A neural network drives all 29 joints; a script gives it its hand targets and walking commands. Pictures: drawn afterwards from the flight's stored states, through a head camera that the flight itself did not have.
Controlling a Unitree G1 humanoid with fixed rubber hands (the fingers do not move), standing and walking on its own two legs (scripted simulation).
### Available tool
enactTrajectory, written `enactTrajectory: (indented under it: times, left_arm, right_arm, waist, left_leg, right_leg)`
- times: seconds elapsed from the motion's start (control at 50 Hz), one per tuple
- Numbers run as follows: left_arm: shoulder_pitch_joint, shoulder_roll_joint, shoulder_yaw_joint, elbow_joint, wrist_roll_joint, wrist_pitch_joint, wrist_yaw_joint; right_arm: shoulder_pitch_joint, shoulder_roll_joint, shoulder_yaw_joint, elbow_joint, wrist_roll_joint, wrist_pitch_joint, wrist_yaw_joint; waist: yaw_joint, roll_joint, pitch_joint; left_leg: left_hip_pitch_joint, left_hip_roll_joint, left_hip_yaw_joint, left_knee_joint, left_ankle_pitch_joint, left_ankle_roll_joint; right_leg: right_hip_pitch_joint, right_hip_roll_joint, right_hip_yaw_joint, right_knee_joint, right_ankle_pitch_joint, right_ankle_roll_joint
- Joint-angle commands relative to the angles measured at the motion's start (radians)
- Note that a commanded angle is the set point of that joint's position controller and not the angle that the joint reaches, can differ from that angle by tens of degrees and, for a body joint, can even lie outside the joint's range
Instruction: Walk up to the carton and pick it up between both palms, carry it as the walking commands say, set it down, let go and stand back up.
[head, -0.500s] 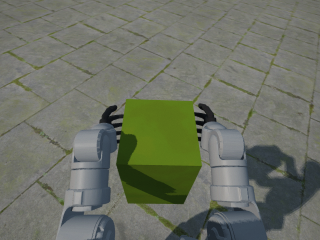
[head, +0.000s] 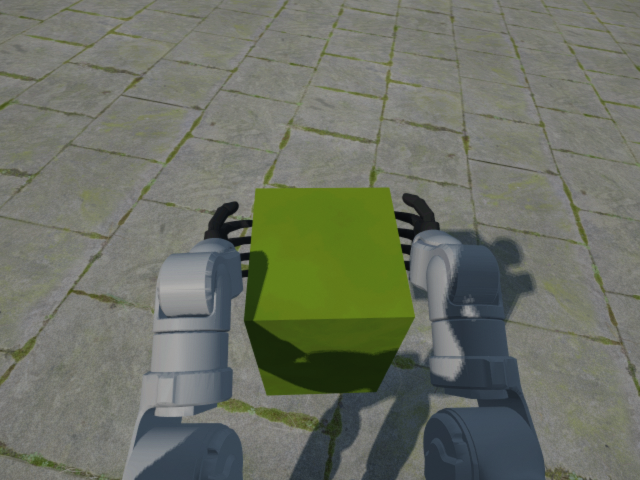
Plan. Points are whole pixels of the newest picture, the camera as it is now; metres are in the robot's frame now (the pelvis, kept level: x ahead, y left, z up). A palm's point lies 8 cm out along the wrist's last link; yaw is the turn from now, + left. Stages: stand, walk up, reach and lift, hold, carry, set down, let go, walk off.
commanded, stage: carry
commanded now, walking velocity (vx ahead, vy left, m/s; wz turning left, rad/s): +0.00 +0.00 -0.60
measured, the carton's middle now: (322, 301) +0.34 -0.02 +0.05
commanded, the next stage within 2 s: none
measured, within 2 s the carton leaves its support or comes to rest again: neither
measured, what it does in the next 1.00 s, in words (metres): walks backwards, turning right: right foot, then left foot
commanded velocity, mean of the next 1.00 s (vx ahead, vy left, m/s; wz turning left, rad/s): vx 0.00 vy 0.00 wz -0.60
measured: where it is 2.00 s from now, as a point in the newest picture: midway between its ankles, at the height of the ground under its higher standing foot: outside the picture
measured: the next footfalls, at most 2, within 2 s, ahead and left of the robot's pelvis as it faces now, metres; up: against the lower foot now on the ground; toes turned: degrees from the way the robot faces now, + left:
right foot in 0.24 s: -0.01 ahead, -0.16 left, +0.00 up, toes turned -16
left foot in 0.52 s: +0.00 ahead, +0.08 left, +0.00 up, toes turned -13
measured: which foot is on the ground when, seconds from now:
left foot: down 0.00-0.26, up 0.28-0.50, down 0.52-0.80, up 0.82-1.00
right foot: up 0.00-0.22, down 0.24-0.54, up 0.56-0.76, down 0.78-1.00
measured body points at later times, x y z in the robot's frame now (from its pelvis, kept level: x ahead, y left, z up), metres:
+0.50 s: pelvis -0.09 -0.02 +0.00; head -0.06 -0.02 +0.45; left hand +0.30 -0.04 +0.10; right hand +0.21 -0.28 +0.11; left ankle -0.04 +0.09 -0.71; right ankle -0.04 -0.15 -0.72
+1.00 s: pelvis -0.18 -0.01 +0.00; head -0.16 -0.02 +0.45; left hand +0.18 -0.15 +0.10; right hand +0.03 -0.34 +0.11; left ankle -0.09 +0.08 -0.69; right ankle -0.18 -0.14 -0.72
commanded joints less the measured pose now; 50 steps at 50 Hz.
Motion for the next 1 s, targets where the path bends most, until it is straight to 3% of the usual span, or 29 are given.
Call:
enactTrajectory:
  times: [0.0,0.02,0.04,0.1,0.16,0.2,0.22,0.24,0.26,0.28,0.3,0.32,0.38,0.46,0.5,0.52,0.54,0.56,0.6,0.66,0.74,0.76,0.78,0.8,0.82,0.84,0.86,0.92,0.98]
  left_arm:
    - [-0.644,-0.968,-0.599,-0.041,-0.388,-0.016,-0.214]
    - [-0.667,-0.976,-0.629,-0.035,-0.415,-0.019,-0.221]
    - [-0.681,-0.988,-0.652,-0.046,-0.441,-0.023,-0.228]
    - [-0.699,-1.001,-0.699,-0.073,-0.504,-0.019,-0.237]
    - [-0.607,-0.984,-0.683,-0.013,-0.505,-0.010,-0.240]
    - [-0.573,-0.983,-0.663,0.045,-0.499,-0.010,-0.249]
    - [-0.552,-0.982,-0.648,0.072,-0.491,-0.010,-0.257]
    - [-0.552,-0.979,-0.628,0.094,-0.483,-0.008,-0.266]
    - [-0.657,-0.966,-0.635,0.078,-0.493,-0.030,-0.266]
    - [-0.766,-0.973,-0.625,0.044,-0.503,-0.032,-0.260]
    - [-0.539,-0.986,-0.556,0.090,-0.436,-0.015,-0.252]
    - [-0.625,-0.985,-0.576,0.037,-0.433,-0.027,-0.245]
    - [-0.684,-0.960,-0.548,-0.032,-0.404,-0.043,-0.214]
    - [-0.587,-0.929,-0.525,-0.032,-0.345,-0.042,-0.193]
    - [-0.586,-0.931,-0.549,-0.050,-0.346,-0.041,-0.197]
    - [-0.602,-0.933,-0.571,-0.065,-0.359,-0.041,-0.202]
    - [-0.701,-0.942,-0.597,-0.081,-0.383,-0.038,-0.208]
    - [-0.608,-0.965,-0.601,-0.027,-0.379,-0.025,-0.212]
    - [-0.607,-0.987,-0.644,-0.039,-0.423,-0.029,-0.226]
    - [-0.689,-0.993,-0.699,-0.088,-0.495,-0.028,-0.236]
    - [-0.557,-0.971,-0.674,0.045,-0.491,-0.019,-0.245]
    - [-0.537,-0.968,-0.661,0.078,-0.487,-0.020,-0.254]
    - [-0.525,-0.971,-0.643,0.101,-0.481,-0.019,-0.264]
    - [-0.637,-0.956,-0.651,0.085,-0.488,-0.042,-0.265]
    - [-0.735,-0.972,-0.638,0.042,-0.499,-0.042,-0.262]
    - [-0.543,-0.986,-0.571,0.079,-0.436,-0.025,-0.255]
    - [-0.592,-0.990,-0.581,0.035,-0.424,-0.033,-0.249]
    - [-0.675,-0.967,-0.561,-0.043,-0.399,-0.050,-0.219]
    - [-0.598,-0.941,-0.539,-0.043,-0.354,-0.048,-0.199]
  right_arm:
    - [-0.503,1.097,0.587,0.006,0.345,0.018,0.255]
    - [-0.510,1.090,0.590,-0.019,0.339,0.017,0.252]
    - [-0.530,1.078,0.600,-0.056,0.340,0.014,0.245]
    - [-0.551,1.038,0.621,-0.161,0.312,0.011,0.218]
    - [-0.434,0.995,0.605,-0.123,0.271,0.019,0.206]
    - [-0.420,0.981,0.610,-0.103,0.259,0.019,0.207]
    - [-0.408,0.989,0.610,-0.095,0.254,0.020,0.209]
    - [-0.415,0.988,0.601,-0.082,0.247,0.022,0.212]
    - [-0.599,1.008,0.624,-0.137,0.290,0.012,0.217]
    - [-0.700,1.024,0.635,-0.099,0.318,0.011,0.214]
    - [-0.491,1.062,0.591,-0.030,0.305,0.028,0.223]
    - [-0.599,1.069,0.621,-0.069,0.343,0.019,0.233]
    - [-0.667,1.111,0.637,-0.063,0.411,0.020,0.240]
    - [-0.554,1.113,0.621,-0.014,0.403,0.028,0.245]
    - [-0.538,1.121,0.626,-0.018,0.395,0.026,0.251]
    - [-0.562,1.115,0.629,-0.033,0.397,0.023,0.254]
    - [-0.577,1.093,0.625,-0.012,0.385,0.011,0.252]
    - [-0.467,1.101,0.597,-0.001,0.346,0.013,0.254]
    - [-0.459,1.081,0.599,-0.059,0.332,0.012,0.244]
    - [-0.538,1.039,0.633,-0.179,0.315,0.008,0.218]
    - [-0.401,0.981,0.630,-0.107,0.266,0.015,0.207]
    - [-0.394,0.984,0.633,-0.098,0.262,0.014,0.209]
    - [-0.389,0.986,0.626,-0.086,0.252,0.015,0.213]
    - [-0.573,1.004,0.647,-0.140,0.288,0.004,0.217]
    - [-0.643,1.019,0.649,-0.099,0.307,0.005,0.215]
    - [-0.468,1.054,0.604,-0.033,0.296,0.021,0.224]
    - [-0.543,1.066,0.625,-0.067,0.329,0.016,0.234]
    - [-0.650,1.113,0.652,-0.080,0.406,0.016,0.241]
    - [-0.557,1.115,0.637,-0.036,0.403,0.024,0.241]
  waist:
    - [0.055,0.384,-0.396]
    - [0.049,0.313,-0.375]
    - [0.053,0.214,-0.370]
    - [0.050,0.268,-0.384]
    - [0.039,0.312,-0.400]
    - [0.057,0.282,-0.401]
    - [0.064,0.211,-0.408]
    - [0.061,0.054,-0.410]
    - [0.066,-0.261,-0.415]
    - [0.066,-0.217,-0.413]
    - [0.061,-0.141,-0.416]
    - [0.062,-0.089,-0.408]
    - [0.068,-0.101,-0.431]
    - [0.074,-0.117,-0.467]
    - [0.062,-0.097,-0.476]
    - [0.063,-0.013,-0.473]
    - [0.060,0.279,-0.415]
    - [0.055,0.390,-0.381]
    - [0.052,0.210,-0.371]
    - [0.047,0.273,-0.396]
    - [0.054,0.284,-0.401]
    - [0.063,0.217,-0.404]
    - [0.064,0.085,-0.402]
    - [0.064,-0.252,-0.402]
    - [0.062,-0.218,-0.398]
    - [0.057,-0.137,-0.406]
    - [0.058,-0.078,-0.400]
    - [0.066,-0.099,-0.424]
    - [0.072,-0.109,-0.454]
  left_leg:
    - [0.273,0.431,-0.393,-0.297,0.179,0.170]
    - [0.276,0.458,-0.368,-0.268,0.335,0.212]
    - [0.271,0.427,-0.282,-0.247,0.399,0.200]
    - [0.281,0.327,-0.062,-0.162,0.461,0.129]
    - [0.312,0.333,-0.016,-0.096,0.510,0.119]
    - [0.269,0.327,0.028,-0.010,0.478,0.064]
    - [0.189,0.306,0.057,0.072,0.387,0.011]
    - [0.007,0.270,0.074,0.191,0.161,-0.049]
    - [-0.219,0.107,0.088,0.290,-0.295,-0.097]
    - [-0.233,0.114,-0.014,0.396,-0.346,-0.091]
    - [-0.222,0.105,-0.043,0.421,-0.303,-0.082]
    - [-0.246,0.102,-0.055,0.412,-0.257,-0.076]
    - [-0.196,0.071,-0.049,0.318,-0.157,-0.069]
    - [-0.075,0.014,-0.037,0.109,-0.161,-0.045]
    - [0.095,0.018,-0.027,-0.120,-0.056,-0.030]
    - [0.224,0.115,-0.131,-0.243,-0.051,-0.001]
    - [0.249,0.324,-0.363,-0.317,-0.010,0.090]
    - [0.240,0.439,-0.393,-0.310,0.118,0.170]
    - [0.247,0.408,-0.254,-0.250,0.356,0.182]
    - [0.262,0.324,-0.053,-0.151,0.453,0.122]
    - [0.251,0.328,0.014,-0.027,0.460,0.070]
    - [0.184,0.307,0.044,0.052,0.390,0.021]
    - [0.023,0.279,0.060,0.158,0.211,-0.038]
    - [-0.220,0.112,0.092,0.265,-0.245,-0.094]
    - [-0.245,0.112,-0.014,0.382,-0.340,-0.090]
    - [-0.231,0.103,-0.047,0.414,-0.306,-0.079]
    - [-0.251,0.103,-0.061,0.412,-0.261,-0.074]
    - [-0.210,0.073,-0.056,0.331,-0.153,-0.070]
    - [-0.126,0.028,-0.050,0.183,-0.162,-0.052]
  right_leg:
    - [-0.062,-0.019,-0.092,0.282,-0.334,0.012]
    - [-0.101,-0.063,-0.071,0.409,-0.385,0.001]
    - [-0.093,-0.085,-0.068,0.429,-0.365,0.005]
    - [-0.006,-0.062,-0.152,0.283,-0.314,0.037]
    - [0.046,-0.020,-0.202,0.135,-0.290,0.043]
    - [0.147,-0.014,-0.199,-0.104,-0.120,0.030]
    - [0.252,-0.064,-0.123,-0.198,-0.025,0.015]
    - [0.386,-0.215,0.071,-0.189,0.311,-0.022]
    - [0.472,-0.408,0.340,-0.130,0.728,-0.159]
    - [0.460,-0.373,0.307,-0.110,0.771,-0.179]
    - [0.422,-0.341,0.247,-0.123,0.618,-0.165]
    - [0.441,-0.322,0.218,-0.117,0.554,-0.149]
    - [0.395,-0.275,0.158,-0.135,0.348,-0.136]
    - [0.397,-0.260,0.204,-0.150,0.261,-0.123]
    - [0.315,-0.211,0.171,-0.122,0.205,-0.071]
    - [0.190,-0.155,0.120,-0.066,0.115,-0.022]
    - [0.008,-0.034,-0.030,0.092,-0.123,0.021]
    - [-0.074,-0.031,-0.097,0.305,-0.344,0.011]
    - [-0.081,-0.084,-0.081,0.401,-0.343,0.007]
    - [0.005,-0.051,-0.167,0.254,-0.295,0.036]
    - [0.134,-0.015,-0.205,-0.080,-0.148,0.032]
    - [0.234,-0.054,-0.141,-0.197,-0.056,0.021]
    - [0.364,-0.186,0.029,-0.207,0.193,-0.007]
    - [0.453,-0.394,0.337,-0.154,0.615,-0.137]
    - [0.449,-0.370,0.314,-0.125,0.679,-0.167]
    - [0.411,-0.340,0.259,-0.133,0.530,-0.156]
    - [0.420,-0.321,0.228,-0.129,0.451,-0.142]
    - [0.375,-0.270,0.162,-0.149,0.247,-0.133]
    - [0.384,-0.260,0.194,-0.162,0.177,-0.130]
